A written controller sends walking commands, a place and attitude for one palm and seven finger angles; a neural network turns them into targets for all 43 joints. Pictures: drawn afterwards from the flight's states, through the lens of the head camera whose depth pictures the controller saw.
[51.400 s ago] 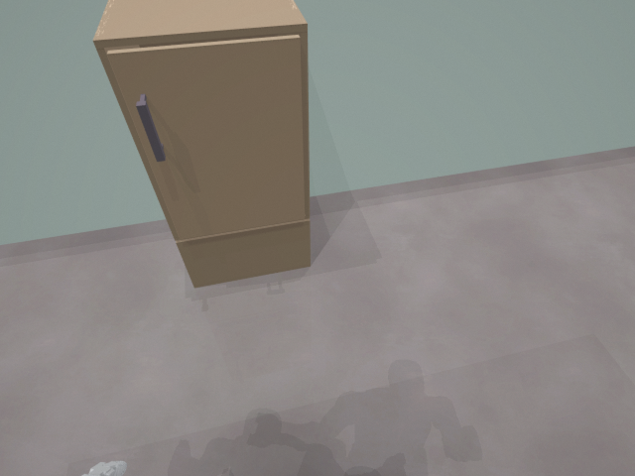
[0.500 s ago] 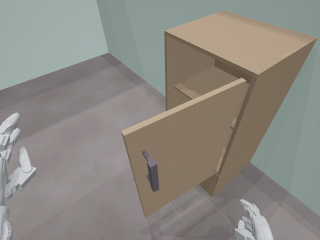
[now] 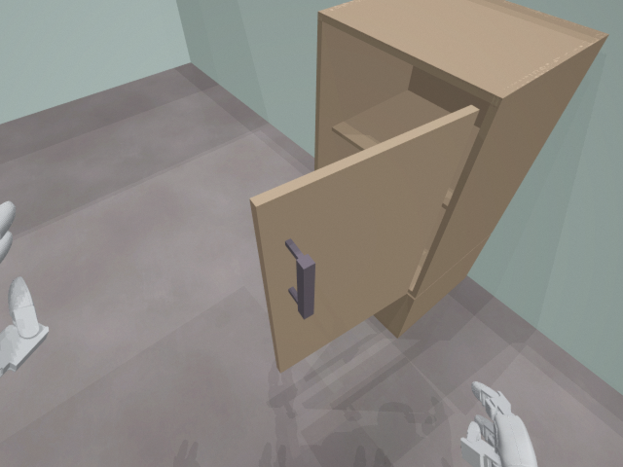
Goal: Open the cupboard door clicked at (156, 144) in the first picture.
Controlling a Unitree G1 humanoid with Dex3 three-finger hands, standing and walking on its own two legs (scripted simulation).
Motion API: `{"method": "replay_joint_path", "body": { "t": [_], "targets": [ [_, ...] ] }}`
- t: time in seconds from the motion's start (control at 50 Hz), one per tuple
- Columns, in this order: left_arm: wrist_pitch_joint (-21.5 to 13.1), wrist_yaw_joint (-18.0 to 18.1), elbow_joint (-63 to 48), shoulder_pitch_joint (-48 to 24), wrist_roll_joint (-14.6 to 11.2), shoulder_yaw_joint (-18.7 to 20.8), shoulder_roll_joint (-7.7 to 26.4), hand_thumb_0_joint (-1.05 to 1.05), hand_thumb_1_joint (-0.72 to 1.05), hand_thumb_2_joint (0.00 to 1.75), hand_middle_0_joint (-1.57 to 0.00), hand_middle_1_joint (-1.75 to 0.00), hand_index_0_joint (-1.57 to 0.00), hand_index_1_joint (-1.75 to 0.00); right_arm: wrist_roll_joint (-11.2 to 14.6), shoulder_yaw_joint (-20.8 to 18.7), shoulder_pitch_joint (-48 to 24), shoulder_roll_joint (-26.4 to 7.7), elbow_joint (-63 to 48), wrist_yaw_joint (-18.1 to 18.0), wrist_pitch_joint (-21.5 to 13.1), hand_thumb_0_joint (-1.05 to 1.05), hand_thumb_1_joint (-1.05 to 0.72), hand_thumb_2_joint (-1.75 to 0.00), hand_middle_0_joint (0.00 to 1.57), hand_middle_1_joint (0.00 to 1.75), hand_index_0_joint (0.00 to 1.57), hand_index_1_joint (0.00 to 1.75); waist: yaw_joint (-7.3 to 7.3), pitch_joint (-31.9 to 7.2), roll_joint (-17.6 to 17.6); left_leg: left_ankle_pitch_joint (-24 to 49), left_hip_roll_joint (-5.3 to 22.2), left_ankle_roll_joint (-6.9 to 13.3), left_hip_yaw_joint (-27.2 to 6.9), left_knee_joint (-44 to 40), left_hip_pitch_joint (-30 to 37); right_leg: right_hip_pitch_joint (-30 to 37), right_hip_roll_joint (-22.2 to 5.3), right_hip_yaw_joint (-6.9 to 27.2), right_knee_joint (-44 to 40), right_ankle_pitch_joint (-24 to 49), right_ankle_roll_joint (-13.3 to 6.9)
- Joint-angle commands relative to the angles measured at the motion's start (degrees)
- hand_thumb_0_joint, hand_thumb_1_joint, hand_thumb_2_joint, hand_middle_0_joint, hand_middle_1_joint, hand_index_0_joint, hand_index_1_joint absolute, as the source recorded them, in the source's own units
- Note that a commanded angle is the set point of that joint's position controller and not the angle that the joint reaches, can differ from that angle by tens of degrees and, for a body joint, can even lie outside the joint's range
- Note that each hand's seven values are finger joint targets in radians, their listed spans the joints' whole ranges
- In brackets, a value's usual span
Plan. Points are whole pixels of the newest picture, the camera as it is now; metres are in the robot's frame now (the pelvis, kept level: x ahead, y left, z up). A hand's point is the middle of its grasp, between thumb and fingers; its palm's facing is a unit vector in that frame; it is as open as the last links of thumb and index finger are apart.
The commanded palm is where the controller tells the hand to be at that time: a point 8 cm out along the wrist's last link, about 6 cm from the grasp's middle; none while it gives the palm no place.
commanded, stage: step back with the hand held close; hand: left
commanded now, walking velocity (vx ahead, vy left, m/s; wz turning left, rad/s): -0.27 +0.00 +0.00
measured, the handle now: (299, 280) +0.39 +0.05 -0.04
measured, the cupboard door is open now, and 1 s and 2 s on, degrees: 83 83 83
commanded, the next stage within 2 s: stop stepping back and stand still in 0.84 s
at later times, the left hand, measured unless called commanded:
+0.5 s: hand out of the picture +0.14 +0.27 +0.17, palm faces +0.46 -0.75 -0.47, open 7.4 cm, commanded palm +0.06 +0.31 +0.18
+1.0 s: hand out of the picture +0.09 +0.21 +0.17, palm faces +0.26 -0.82 -0.51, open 7.4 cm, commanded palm +0.01 +0.26 +0.18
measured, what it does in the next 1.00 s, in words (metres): walks backwards: right foot, then left foot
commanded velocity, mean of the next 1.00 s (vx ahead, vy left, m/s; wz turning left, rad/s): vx -0.33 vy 0.00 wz -0.05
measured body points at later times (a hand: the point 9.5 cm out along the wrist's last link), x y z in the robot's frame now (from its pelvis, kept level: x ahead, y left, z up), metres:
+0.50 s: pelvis -0.06 +0.00 -0.01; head -0.03 +0.03 +0.43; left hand +0.11 +0.31 +0.19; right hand +0.14 -0.24 -0.09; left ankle +0.06 +0.10 -0.73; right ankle +0.06 -0.12 -0.73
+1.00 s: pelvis -0.15 -0.03 +0.00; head -0.11 +0.00 +0.45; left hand +0.07 +0.26 +0.20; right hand +0.02 -0.26 -0.06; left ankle -0.04 +0.08 -0.73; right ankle -0.20 -0.13 -0.69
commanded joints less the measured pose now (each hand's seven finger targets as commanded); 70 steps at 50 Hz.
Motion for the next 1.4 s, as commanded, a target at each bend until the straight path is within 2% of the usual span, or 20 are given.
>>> {"method": "replay_joint_path", "body": {
  "t": [0.0,0.24,0.36,0.42,0.48,0.52,0.66,0.74,0.78,0.82,0.84,0.88,0.94,1.02,1.06,1.08,1.12,1.14,1.24,1.38],
  "targets": [
    [-4.4,1.7,-12.4,-2.9,0.1,7.8,10.9,0.00,0.90,0.90,-0.20,-0.30,-0.20,-0.30,-0.4,-3.2,-4.9,-7.7,-8.2,-0.6,-4.2,0.00,-0.90,-0.90,0.20,0.30,0.20,0.30,-0.74,-5.6,1.5,-18.8,3.6,1.4,-6.6,-8.8,-7.4,4.8,-1.7,6.1,-5.5,-15.1,-1.1],
    [-6.4,1.0,-12.9,-3.2,1.6,10.7,11.4,0.00,0.90,0.90,-0.20,-0.30,-0.20,-0.30,-1.1,-3.8,-5.6,-7.9,-7.9,-0.1,-7.0,0.00,-0.90,-0.90,0.20,0.30,0.20,0.30,-0.18,-5.7,5.1,-29.1,6.7,4.8,-10.0,-12.2,-25.4,18.0,2.9,9.7,7.9,-3.1,-0.4],
    [-5.8,1.9,-13.9,-5.5,-0.3,9.1,12.8,0.00,0.90,0.90,-0.20,-0.30,-0.20,-0.30,-0.9,-3.9,-3.1,-5.6,-4.2,1.2,-5.5,0.00,-0.90,-0.90,0.20,0.30,0.20,0.30,-1.80,-8.7,-10.9,-10.8,-2.9,-1.8,-1.0,12.7,5.0,-13.2,-10.0,17.8,-12.1,-12.8,-6.4],
    [-5.9,2.2,-14.8,-4.0,-0.8,9.8,13.1,0.00,0.90,0.90,-0.20,-0.30,-0.20,-0.30,-0.7,-4.0,-4.7,-6.4,-4.6,0.6,-4.5,0.00,-0.90,-0.90,0.20,0.30,0.20,0.30,-1.84,-7.9,-2.3,-14.7,0.6,-0.2,-6.4,0.9,3.1,-12.8,-4.3,11.3,-5.6,-14.9,-3.0],
    [-7.1,1.9,-17.9,-4.2,0.5,13.2,14.2,0.00,0.90,0.90,-0.20,-0.30,-0.20,-0.30,-1.5,-4.5,-8.4,-7.8,-6.7,-0.3,-6.1,0.00,-0.90,-0.90,0.20,0.30,0.20,0.30,-0.43,-8.9,21.0,-36.0,19.4,8.9,-29.1,-27.1,-26.1,12.6,8.9,4.1,34.4,-13.4,0.8],
    [-6.9,1.6,-17.7,-3.7,-0.5,12.8,14.0,0.00,0.90,0.90,-0.20,-0.30,-0.20,-0.30,-1.3,-5.5,-6.8,-6.1,-4.9,0.8,-7.9,0.00,-0.90,-0.90,0.20,0.30,0.20,0.30,-0.28,-12.2,7.4,-17.7,18.5,8.7,-23.0,-19.7,-10.8,1.9,8.0,8.0,41.2,-19.5,-0.3],
    [-5.0,0.8,-15.8,-5.3,-2.5,6.2,10.2,0.00,0.90,0.90,-0.20,-0.30,-0.20,-0.30,-2.0,-3.8,-5.3,-6.0,-1.6,2.5,-8.8,0.00,-0.90,-0.90,0.20,0.30,0.20,0.30,-0.48,-11.3,11.7,-11.1,13.4,1.9,-10.9,-20.2,2.0,4.7,5.8,1.6,5.0,-22.8,-2.7],
    [-7.1,0.8,-16.4,-10.4,-1.6,9.9,17.9,0.00,0.90,0.90,-0.20,-0.30,-0.20,-0.30,-2.1,-2.2,-6.8,-3.8,-1.4,2.1,-7.2,0.00,-0.90,-0.90,0.20,0.30,0.20,0.30,-0.25,-10.6,-7.2,-4.3,1.6,-4.6,-0.1,11.5,9.2,-8.2,-15.6,22.2,-16.8,5.0,-9.7],
    [-6.3,0.2,-17.0,-12.0,-0.7,10.1,18.5,0.00,0.90,0.90,-0.20,-0.30,-0.20,-0.30,-0.6,-2.3,-8.8,-3.9,-2.8,1.3,-8.0,0.00,-0.90,-0.90,0.20,0.30,0.20,0.30,-0.36,-11.9,-13.2,-6.3,-2.0,-4.0,-0.5,15.6,3.3,-0.7,-11.6,14.5,-7.5,30.1,-7.3],
    [-3.8,-0.8,-13.8,-5.7,-1.3,9.7,15.8,0.00,0.90,0.90,-0.20,-0.30,-0.20,-0.30,-0.5,-1.0,-8.2,-3.6,-4.0,0.1,-6.1,0.00,-0.90,-0.90,0.20,0.30,0.20,0.30,-1.10,-10.2,-7.4,8.0,-2.0,-3.0,0.7,1.4,2.6,7.3,-5.8,6.5,2.2,44.3,-3.1],
    [-3.6,-1.4,-15.0,-5.3,-2.0,9.6,15.6,0.00,0.90,0.90,-0.20,-0.30,-0.20,-0.30,-0.2,-1.2,-7.9,-5.1,-4.5,-0.2,-5.7,0.00,-0.90,-0.90,0.20,0.30,0.20,0.30,-1.28,-12.1,0.3,32.3,1.0,-1.2,-2.0,-5.4,12.1,3.6,-0.3,2.9,7.5,37.2,0.5],
    [-4.2,-2.1,-11.9,0.2,-2.8,9.1,14.4,0.00,0.90,0.90,-0.20,-0.30,-0.20,-0.30,-0.5,-2.5,-7.4,-6.1,-4.6,1.3,-6.8,0.00,-0.90,-0.90,0.20,0.30,0.20,0.30,0.46,-18.6,13.6,61.1,16.1,4.7,-15.4,-11.0,25.4,-5.7,6.6,5.1,23.3,-22.0,-0.1],
    [-3.5,-1.6,-16.5,3.9,-3.0,8.9,12.2,0.00,0.90,0.90,-0.20,-0.30,-0.20,-0.30,-1.2,-3.7,-3.5,-5.9,-3.8,3.1,-8.0,0.00,-0.90,-0.90,0.20,0.30,0.20,0.30,-0.24,-18.5,10.5,36.8,16.1,7.1,-12.2,-13.0,17.7,-3.3,5.3,6.2,27.9,-22.1,0.2],
    [-1.2,0.7,-17.9,9.6,-3.5,11.3,14.0,0.00,0.90,0.90,-0.20,-0.30,-0.20,-0.30,-0.9,-2.9,-5.5,-6.0,-6.8,2.5,-7.4,0.00,-0.90,-0.90,0.20,0.30,0.20,0.30,-0.75,-9.9,13.6,-18.9,11.5,3.9,-8.6,-25.8,-5.9,9.6,5.7,-1.2,18.8,-19.6,-1.1],
    [-0.9,1.7,-16.3,8.3,-3.0,11.7,14.2,0.00,0.90,0.90,-0.20,-0.30,-0.20,-0.30,-0.9,-2.8,-5.8,-6.2,-6.9,1.5,-6.8,0.00,-0.90,-0.90,0.20,0.30,0.20,0.30,-0.62,-7.1,14.3,-27.5,8.6,1.1,-5.5,-24.5,-13.9,18.1,6.5,-4.1,8.0,-18.9,-2.1],
    [-1.2,1.8,-17.2,6.7,-2.7,13.3,16.8,0.00,0.90,0.90,-0.20,-0.30,-0.20,-0.30,-1.0,-3.1,-6.1,-6.2,-7.3,1.0,-6.5,0.00,-0.90,-0.90,0.20,0.30,0.20,0.30,-0.87,-6.4,11.1,-25.6,5.2,-0.3,-2.9,-18.6,-14.0,18.0,4.7,-2.6,-0.1,-18.8,-2.4],
    [-1.8,1.7,-16.1,4.6,-2.1,13.7,18.3,0.00,0.90,0.90,-0.20,-0.30,-0.20,-0.30,-1.3,-3.2,-4.9,-5.2,-6.1,1.0,-5.7,0.00,-0.90,-0.90,0.20,0.30,0.20,0.30,-0.97,-3.9,-11.3,-12.0,-2.9,-3.5,-1.9,17.9,-5.0,-6.8,-17.4,29.4,-24.5,-34.4,-10.5],
    [-2.1,2.1,-16.2,-1.6,-1.7,13.7,18.1,0.00,0.90,0.90,-0.20,-0.30,-0.20,-0.30,-2.0,-3.1,-3.2,-5.5,-4.1,1.1,-6.0,0.00,-0.90,-0.90,0.20,0.30,0.20,0.30,-1.03,-2.8,-12.5,-9.6,-1.7,-3.8,-4.5,28.4,-8.4,-11.6,-20.6,31.8,-25.2,-37.2,-11.3],
    [-3.3,1.2,-2.1,-8.5,0.1,4.1,9.6,0.00,0.90,0.90,-0.20,-0.30,-0.20,-0.30,-0.6,-2.9,-1.8,-6.0,-0.8,-0.5,-8.1,0.00,-0.90,-0.90,0.20,0.30,0.20,0.30,-2.17,-1.8,-5.5,-6.6,0.8,-1.8,-0.9,17.5,-4.7,-4.3,-12.4,14.6,-17.3,-21.6,-5.7],
    [-4.7,2.1,-8.4,-5.7,0.6,6.7,12.2,0.00,0.90,0.90,-0.20,-0.30,-0.20,-0.30,-0.7,-3.3,-0.4,-6.3,-2.3,0.3,-9.6,0.00,-0.90,-0.90,0.20,0.30,0.20,0.30,-0.81,-6.4,-4.5,-8.2,0.7,2.0,0.3,-10.3,6.6,7.6,-8.6,12.9,-10.8,-14.8,-2.8]
  ]
}}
